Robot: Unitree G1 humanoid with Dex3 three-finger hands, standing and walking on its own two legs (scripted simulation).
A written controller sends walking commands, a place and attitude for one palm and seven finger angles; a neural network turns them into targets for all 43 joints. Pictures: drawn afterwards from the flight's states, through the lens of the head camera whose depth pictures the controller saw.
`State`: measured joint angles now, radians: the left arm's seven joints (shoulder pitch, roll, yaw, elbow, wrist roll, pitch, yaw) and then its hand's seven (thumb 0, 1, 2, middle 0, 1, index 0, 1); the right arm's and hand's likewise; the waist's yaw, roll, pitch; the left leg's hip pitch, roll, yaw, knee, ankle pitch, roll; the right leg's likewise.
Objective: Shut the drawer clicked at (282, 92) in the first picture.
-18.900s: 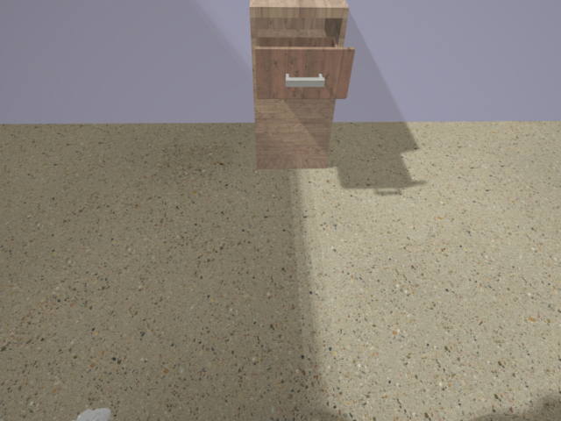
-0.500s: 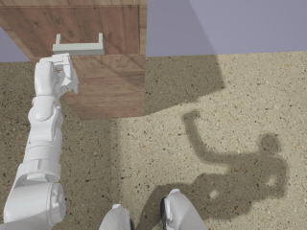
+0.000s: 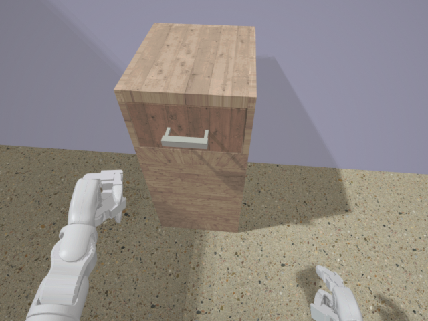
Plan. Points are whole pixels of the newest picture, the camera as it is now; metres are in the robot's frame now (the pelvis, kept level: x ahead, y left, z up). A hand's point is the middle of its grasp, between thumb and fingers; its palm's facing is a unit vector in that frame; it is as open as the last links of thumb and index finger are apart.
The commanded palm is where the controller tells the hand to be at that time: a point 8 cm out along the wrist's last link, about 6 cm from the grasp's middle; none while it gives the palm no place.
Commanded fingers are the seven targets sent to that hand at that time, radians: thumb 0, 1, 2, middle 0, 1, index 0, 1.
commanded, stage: draw the hand back to the body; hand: left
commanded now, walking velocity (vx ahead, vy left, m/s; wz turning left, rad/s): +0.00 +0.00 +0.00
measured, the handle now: (186, 137) +0.62 +0.13 -0.07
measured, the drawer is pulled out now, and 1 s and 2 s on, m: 0.00 0.00 0.00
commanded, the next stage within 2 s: step back with the hand held close in 0.64 s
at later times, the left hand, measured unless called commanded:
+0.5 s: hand (11, 247) +0.17 +0.25 +0.19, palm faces +0.42 -0.81 -0.42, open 3.2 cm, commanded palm +0.12 +0.28 +0.19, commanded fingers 0.00 0.90 0.90 -1.40 -1.60 -1.40 -1.60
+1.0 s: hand (30, 256) +0.17 +0.23 +0.17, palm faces +0.36 -0.80 -0.48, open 3.2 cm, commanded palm +0.10 +0.27 +0.19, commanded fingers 0.00 0.90 0.90 -1.40 -1.60 -1.40 -1.60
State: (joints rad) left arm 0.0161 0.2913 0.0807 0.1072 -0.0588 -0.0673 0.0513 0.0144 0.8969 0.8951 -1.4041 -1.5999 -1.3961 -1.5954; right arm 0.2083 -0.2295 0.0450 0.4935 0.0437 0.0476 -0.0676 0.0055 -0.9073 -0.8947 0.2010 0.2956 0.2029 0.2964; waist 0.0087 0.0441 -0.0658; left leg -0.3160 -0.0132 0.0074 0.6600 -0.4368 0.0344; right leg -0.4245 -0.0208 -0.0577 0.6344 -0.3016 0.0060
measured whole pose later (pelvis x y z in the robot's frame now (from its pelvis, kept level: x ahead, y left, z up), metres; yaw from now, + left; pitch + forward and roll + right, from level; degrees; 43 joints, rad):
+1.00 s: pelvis -0.03 -0.01 +0.02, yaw +0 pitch +0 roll -1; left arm 0.56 0.34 0.35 -0.46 -0.03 -0.19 0.11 0.01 0.89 0.89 -1.41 -1.60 -1.40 -1.60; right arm 0.19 -0.25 0.00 0.60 -0.01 -0.07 -0.07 0.01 -0.90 -0.89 0.20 0.30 0.21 0.30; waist 0.00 0.06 0.02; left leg -0.18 -0.01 0.01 0.46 -0.29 0.02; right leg -0.27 -0.01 -0.06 0.41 -0.14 0.00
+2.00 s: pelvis -0.15 -0.01 +0.00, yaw +1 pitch +1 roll -1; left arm 0.61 0.45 0.41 -0.63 0.00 -0.28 0.11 0.01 0.89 0.89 -1.41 -1.60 -1.40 -1.59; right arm 0.14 -0.19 0.00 0.54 -0.02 -0.09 -0.07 0.01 -0.90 -0.89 0.21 0.30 0.21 0.30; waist 0.00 -0.02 0.05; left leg -0.47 -0.02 -0.01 0.63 -0.21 0.04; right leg -0.43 0.05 0.06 0.62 -0.21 0.01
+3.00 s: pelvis -0.25 -0.03 +0.02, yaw +1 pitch +0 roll -1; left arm 0.61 0.37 0.35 -0.51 -0.03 -0.23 0.13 0.01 0.89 0.89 -1.41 -1.60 -1.40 -1.59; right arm 0.22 -0.20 0.02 0.62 -0.01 -0.13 -0.07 0.01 -0.90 -0.89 0.21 0.30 0.21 0.30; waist -0.01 0.01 -0.04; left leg -0.28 0.03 0.03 0.51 -0.23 0.01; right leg -0.22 0.05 -0.01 0.46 -0.25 -0.03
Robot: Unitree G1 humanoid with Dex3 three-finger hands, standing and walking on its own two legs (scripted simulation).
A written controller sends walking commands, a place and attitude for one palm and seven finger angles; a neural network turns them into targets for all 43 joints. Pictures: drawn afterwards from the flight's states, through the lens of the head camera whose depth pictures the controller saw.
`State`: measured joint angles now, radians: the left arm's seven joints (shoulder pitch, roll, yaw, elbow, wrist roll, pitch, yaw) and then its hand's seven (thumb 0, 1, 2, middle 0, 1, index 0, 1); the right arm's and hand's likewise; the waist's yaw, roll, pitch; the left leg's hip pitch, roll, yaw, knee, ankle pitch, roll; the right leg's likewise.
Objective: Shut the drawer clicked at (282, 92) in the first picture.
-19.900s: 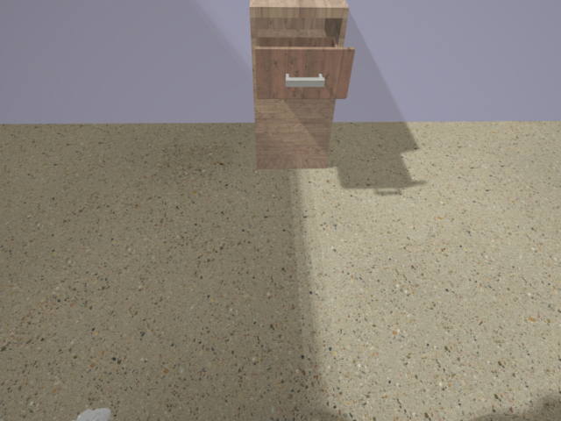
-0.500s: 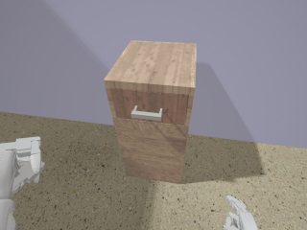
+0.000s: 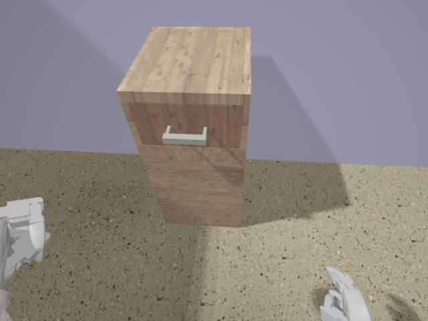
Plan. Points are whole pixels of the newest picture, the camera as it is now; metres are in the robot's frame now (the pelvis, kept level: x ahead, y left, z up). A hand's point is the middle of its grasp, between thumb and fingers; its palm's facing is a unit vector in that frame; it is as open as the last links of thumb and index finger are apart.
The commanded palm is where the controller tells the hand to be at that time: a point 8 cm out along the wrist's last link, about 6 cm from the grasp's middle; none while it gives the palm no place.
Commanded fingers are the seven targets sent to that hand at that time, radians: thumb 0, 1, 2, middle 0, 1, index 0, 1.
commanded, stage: step back with the hand held close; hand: left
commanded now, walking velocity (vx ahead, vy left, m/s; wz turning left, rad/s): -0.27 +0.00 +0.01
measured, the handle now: (185, 134) +0.65 +0.14 -0.09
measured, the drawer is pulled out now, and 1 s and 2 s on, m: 0.00 0.00 0.00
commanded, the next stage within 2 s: stop stepping back and stand still in 1.16 s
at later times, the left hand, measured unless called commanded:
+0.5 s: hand (13, 292) +0.13 +0.25 +0.15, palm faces +0.39 -0.80 -0.45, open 3.2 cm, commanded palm +0.07 +0.29 +0.17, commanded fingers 0.00 0.90 0.90 -1.40 -1.60 -1.40 -1.60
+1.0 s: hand out of the picture +0.07 +0.23 +0.15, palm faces +0.32 -0.77 -0.55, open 3.2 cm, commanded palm +0.00 +0.28 +0.17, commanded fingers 0.00 0.90 0.90 -1.40 -1.60 -1.40 -1.60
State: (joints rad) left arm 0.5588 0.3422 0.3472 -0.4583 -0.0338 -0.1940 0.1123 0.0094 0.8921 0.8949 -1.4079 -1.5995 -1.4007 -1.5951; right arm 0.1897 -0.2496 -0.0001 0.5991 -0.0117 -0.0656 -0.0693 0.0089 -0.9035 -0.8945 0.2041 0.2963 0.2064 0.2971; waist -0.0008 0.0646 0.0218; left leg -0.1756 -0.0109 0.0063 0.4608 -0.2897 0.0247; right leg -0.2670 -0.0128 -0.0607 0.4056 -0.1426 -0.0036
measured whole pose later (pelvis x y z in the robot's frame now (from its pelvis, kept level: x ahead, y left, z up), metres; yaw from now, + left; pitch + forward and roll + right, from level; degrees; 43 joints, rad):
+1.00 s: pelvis -0.12 +0.00 -0.02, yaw +1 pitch +1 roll -1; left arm 0.61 0.45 0.41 -0.63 0.00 -0.28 0.11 0.01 0.89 0.89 -1.41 -1.60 -1.40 -1.59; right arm 0.14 -0.19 0.00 0.54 -0.02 -0.09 -0.07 0.01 -0.90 -0.89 0.21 0.30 0.21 0.30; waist 0.00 -0.02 0.05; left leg -0.47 -0.02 -0.01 0.63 -0.21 0.04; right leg -0.43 0.05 0.06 0.62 -0.21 0.01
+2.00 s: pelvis -0.22 -0.02 +0.00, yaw +1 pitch +0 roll -1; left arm 0.61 0.37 0.35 -0.51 -0.03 -0.23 0.13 0.01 0.89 0.89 -1.41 -1.60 -1.40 -1.59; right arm 0.22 -0.20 0.02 0.62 -0.01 -0.13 -0.07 0.01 -0.90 -0.89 0.21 0.30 0.21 0.30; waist -0.01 0.01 -0.04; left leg -0.28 0.03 0.03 0.51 -0.23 0.01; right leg -0.22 0.05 -0.01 0.46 -0.25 -0.03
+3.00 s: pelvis -0.23 -0.01 +0.00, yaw +3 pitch -2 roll +0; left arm 0.27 0.17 0.00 1.12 0.01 0.00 0.03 0.00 0.91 0.89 -0.23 -0.33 -0.22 -0.33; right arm 0.28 -0.15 -0.01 1.11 -0.02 0.01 -0.02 0.00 -0.91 -0.89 0.20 0.30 0.20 0.30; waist 0.00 0.02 0.02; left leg -0.22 -0.02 0.03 0.41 -0.17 0.03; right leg -0.19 0.01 -0.02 0.43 -0.22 -0.02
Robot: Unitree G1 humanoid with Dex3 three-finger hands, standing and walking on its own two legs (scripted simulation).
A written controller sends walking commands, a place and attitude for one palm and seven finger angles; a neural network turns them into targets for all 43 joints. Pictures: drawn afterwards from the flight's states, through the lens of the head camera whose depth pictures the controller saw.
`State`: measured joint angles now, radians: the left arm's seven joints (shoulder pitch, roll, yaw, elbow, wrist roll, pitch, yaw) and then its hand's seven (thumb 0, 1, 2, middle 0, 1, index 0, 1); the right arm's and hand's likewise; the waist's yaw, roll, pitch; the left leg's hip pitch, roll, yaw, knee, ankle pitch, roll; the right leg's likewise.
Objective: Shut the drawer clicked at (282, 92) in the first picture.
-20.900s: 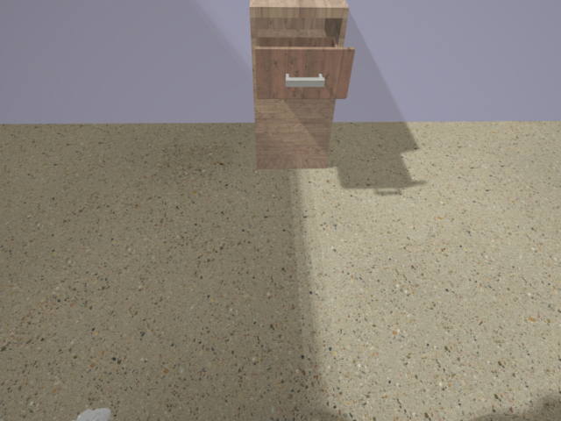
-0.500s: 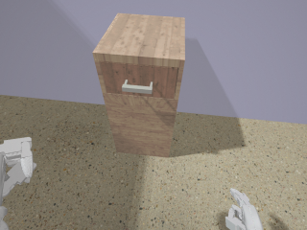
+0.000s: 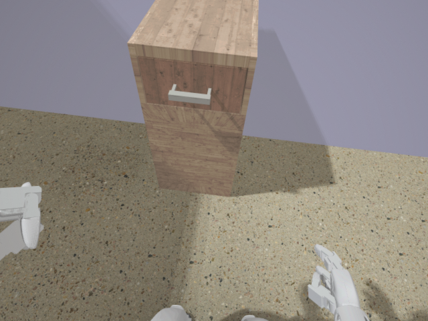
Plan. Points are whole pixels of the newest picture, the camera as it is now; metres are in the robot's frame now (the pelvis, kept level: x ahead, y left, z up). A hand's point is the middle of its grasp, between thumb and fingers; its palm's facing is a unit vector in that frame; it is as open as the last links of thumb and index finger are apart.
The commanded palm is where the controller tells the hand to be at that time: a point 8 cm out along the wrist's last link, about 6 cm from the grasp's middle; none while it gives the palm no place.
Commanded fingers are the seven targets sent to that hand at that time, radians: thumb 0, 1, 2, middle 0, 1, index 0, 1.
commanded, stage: step back with the hand held close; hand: left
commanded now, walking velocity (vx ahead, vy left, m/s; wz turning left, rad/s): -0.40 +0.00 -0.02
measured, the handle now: (190, 93) +0.78 +0.12 -0.07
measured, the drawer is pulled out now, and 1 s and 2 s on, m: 0.00 0.00 0.00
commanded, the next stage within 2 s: stop stepping back and stand still in 0.16 s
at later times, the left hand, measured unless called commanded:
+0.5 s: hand out of the picture +0.10 +0.22 +0.19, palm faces +0.38 -0.81 -0.46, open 3.2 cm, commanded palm +0.04 +0.27 +0.19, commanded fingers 0.00 0.90 0.90 -1.40 -1.60 -1.40 -1.60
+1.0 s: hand out of the picture +0.09 +0.23 +0.18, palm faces +0.37 -0.82 -0.44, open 3.2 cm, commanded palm +0.03 +0.27 +0.19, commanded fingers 0.00 0.90 0.90 -1.40 -1.60 -1.40 -1.60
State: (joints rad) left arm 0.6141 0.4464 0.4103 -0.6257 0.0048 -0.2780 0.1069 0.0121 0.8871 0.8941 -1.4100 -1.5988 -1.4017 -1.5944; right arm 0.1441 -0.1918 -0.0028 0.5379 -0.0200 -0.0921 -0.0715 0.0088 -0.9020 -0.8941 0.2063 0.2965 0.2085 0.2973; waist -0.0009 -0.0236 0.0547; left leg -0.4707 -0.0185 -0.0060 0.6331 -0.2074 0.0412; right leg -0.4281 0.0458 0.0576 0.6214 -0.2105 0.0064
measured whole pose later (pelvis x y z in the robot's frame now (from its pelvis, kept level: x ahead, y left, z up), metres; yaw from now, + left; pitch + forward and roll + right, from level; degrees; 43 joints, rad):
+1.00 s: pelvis -0.10 -0.01 +0.02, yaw +0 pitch +0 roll -1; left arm 0.61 0.37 0.35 -0.51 -0.03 -0.23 0.13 0.01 0.89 0.89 -1.41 -1.60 -1.40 -1.59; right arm 0.22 -0.20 0.02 0.62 -0.01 -0.13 -0.07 0.01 -0.90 -0.89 0.21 0.30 0.21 0.30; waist -0.01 0.01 -0.04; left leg -0.28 0.03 0.03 0.51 -0.23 0.01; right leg -0.22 0.05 -0.01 0.46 -0.25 -0.03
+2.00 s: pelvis -0.11 +0.00 +0.02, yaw +1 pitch -2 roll +0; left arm 0.27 0.17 0.00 1.12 0.01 0.00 0.03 0.00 0.91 0.89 -0.23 -0.33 -0.22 -0.33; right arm 0.28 -0.15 -0.01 1.11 -0.02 0.01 -0.02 0.00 -0.91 -0.89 0.20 0.30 0.20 0.30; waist 0.00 0.02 0.02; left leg -0.22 -0.02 0.03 0.41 -0.17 0.03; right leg -0.19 0.01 -0.02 0.43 -0.22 -0.02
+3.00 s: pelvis -0.09 -0.02 +0.02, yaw +1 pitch -2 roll +0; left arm 0.23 0.18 0.01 1.14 0.01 -0.01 0.03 0.00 0.91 0.89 -0.20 -0.30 -0.20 -0.30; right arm 0.24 -0.17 -0.01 1.14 -0.01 0.00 -0.03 0.00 -0.91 -0.89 0.20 0.30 0.20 0.30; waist 0.00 0.01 0.05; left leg -0.17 0.01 0.02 0.38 -0.19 0.00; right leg -0.13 0.04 -0.02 0.38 -0.22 -0.04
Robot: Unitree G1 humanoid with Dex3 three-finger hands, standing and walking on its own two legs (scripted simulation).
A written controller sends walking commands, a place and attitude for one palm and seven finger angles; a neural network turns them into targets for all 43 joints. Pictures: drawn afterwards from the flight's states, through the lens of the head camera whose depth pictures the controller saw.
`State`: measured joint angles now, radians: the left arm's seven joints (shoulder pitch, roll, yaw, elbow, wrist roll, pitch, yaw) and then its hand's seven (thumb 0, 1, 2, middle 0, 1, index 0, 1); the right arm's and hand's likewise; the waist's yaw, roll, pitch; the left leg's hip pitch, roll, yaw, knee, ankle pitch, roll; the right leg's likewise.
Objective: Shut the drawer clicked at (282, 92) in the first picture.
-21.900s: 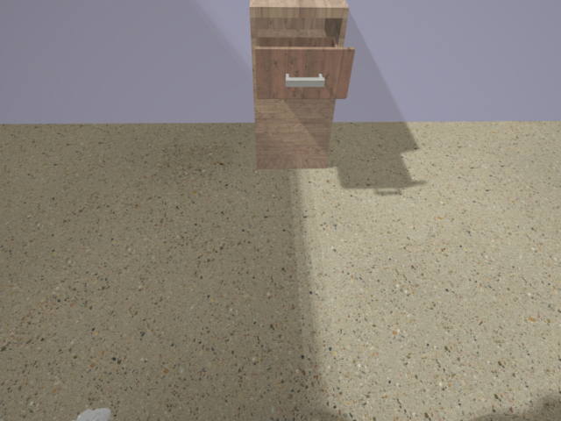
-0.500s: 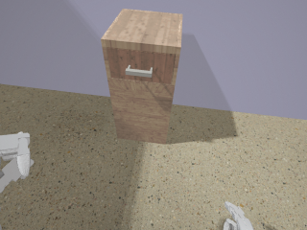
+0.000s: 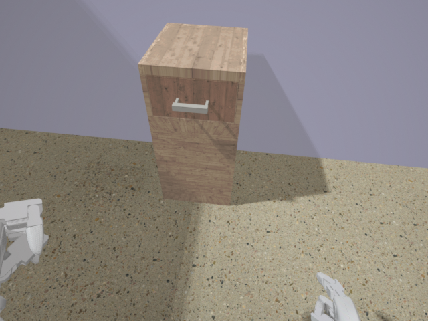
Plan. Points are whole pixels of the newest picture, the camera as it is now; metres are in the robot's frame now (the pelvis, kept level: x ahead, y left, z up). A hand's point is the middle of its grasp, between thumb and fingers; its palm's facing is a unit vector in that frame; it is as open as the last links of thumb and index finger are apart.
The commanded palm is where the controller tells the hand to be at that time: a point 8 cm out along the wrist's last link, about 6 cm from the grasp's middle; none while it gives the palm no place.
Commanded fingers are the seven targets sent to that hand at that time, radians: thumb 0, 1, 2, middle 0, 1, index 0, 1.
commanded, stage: stop stepping back and stand still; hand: left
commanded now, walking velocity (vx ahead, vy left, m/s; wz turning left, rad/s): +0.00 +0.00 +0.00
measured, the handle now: (191, 104) +0.88 +0.13 -0.08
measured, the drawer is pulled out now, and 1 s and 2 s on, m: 0.00 0.00 0.00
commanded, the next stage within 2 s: let the arm hang, fingers relaxed in 0.02 s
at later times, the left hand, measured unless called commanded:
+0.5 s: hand out of the picture +0.00 +0.20 -0.18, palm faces +0.05 -0.98 -0.21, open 3.5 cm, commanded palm none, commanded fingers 0.00 0.90 0.90 -0.60 -0.73 -0.60 -0.73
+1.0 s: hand out of the picture -0.01 +0.19 -0.17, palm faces +0.04 -0.98 -0.21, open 7.2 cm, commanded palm none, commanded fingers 0.00 0.90 0.90 -0.20 -0.30 -0.20 -0.30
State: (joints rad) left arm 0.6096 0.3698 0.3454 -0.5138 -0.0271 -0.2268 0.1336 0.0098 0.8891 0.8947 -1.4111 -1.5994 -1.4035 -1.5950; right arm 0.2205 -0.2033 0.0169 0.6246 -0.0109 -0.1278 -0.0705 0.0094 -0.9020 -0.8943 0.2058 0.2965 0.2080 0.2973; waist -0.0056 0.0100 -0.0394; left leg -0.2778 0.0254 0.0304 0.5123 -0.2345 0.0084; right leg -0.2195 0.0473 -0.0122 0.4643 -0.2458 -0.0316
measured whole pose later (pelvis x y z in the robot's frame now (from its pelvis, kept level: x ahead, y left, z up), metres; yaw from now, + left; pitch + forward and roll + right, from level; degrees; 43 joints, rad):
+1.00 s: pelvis -0.01 +0.01 +0.00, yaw +1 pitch -2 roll +0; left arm 0.27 0.17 0.00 1.12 0.01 0.00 0.03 0.00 0.91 0.89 -0.23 -0.33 -0.22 -0.33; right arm 0.28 -0.15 -0.01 1.11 -0.02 0.01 -0.02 0.00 -0.91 -0.89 0.20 0.30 0.20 0.30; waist 0.00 0.02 0.02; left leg -0.22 -0.02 0.03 0.41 -0.17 0.03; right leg -0.19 0.01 -0.02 0.43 -0.22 -0.02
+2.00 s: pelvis +0.01 -0.01 +0.01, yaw +1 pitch -2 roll +0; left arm 0.23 0.18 0.01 1.14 0.01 -0.01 0.03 0.00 0.91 0.89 -0.20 -0.30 -0.20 -0.30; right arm 0.24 -0.17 -0.01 1.14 -0.01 0.00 -0.03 0.00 -0.91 -0.89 0.20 0.30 0.20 0.30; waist 0.00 0.01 0.05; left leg -0.17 0.01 0.02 0.38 -0.19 0.00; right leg -0.13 0.04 -0.02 0.38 -0.22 -0.04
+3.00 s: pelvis +0.03 +0.00 +0.01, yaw +0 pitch -1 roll +0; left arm 0.22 0.21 0.01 1.14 0.01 -0.02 0.03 0.00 0.91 0.89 -0.20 -0.30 -0.20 -0.30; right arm 0.21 -0.20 -0.01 1.15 -0.01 -0.01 -0.03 0.00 -0.91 -0.89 0.20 0.30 0.20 0.30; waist 0.00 0.00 0.04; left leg -0.14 0.00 0.03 0.35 -0.19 0.01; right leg -0.10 0.03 -0.01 0.35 -0.23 -0.03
